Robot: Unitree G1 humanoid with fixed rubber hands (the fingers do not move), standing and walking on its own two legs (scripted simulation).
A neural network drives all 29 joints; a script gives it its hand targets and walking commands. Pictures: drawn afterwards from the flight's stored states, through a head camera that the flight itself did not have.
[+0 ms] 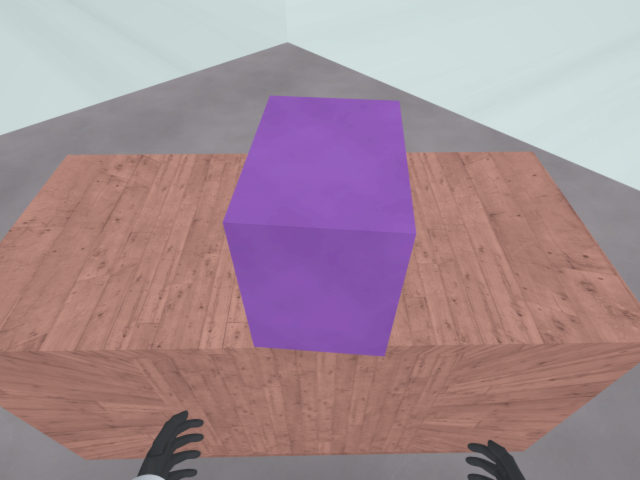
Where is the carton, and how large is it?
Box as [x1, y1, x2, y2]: [223, 96, 415, 356]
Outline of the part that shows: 270,96 223,220 223,225 254,346 384,356 415,236 415,227 399,101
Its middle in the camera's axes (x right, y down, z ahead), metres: +0.01 -0.03 +0.65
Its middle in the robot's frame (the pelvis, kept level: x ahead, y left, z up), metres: +0.52 +0.02 +0.02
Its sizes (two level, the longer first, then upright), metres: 0.315 0.220 0.291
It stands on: a pedestal, 0.64 m high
